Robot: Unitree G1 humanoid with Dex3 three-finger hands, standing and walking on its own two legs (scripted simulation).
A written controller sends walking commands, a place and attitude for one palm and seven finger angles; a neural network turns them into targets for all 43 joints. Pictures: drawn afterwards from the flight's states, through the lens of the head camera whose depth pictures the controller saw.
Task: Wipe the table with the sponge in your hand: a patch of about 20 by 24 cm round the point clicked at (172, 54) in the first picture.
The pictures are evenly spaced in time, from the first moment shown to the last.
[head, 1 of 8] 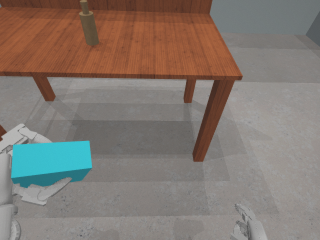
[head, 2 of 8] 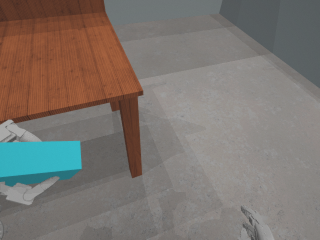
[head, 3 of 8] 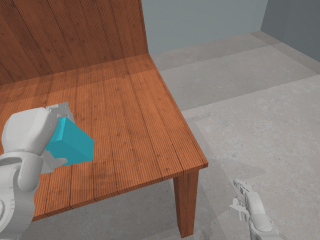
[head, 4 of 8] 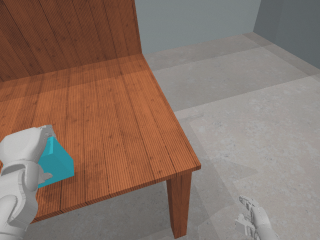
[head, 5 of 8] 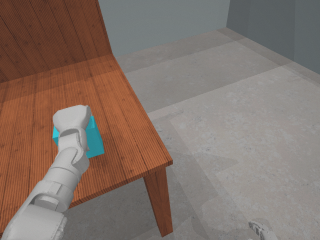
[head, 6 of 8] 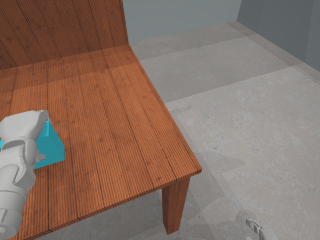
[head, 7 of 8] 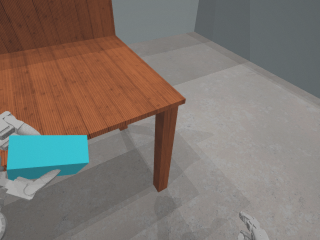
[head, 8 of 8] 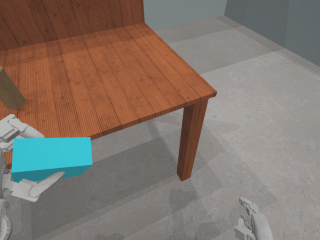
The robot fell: no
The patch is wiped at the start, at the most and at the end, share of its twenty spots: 0.00 1.00 1.00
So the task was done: yes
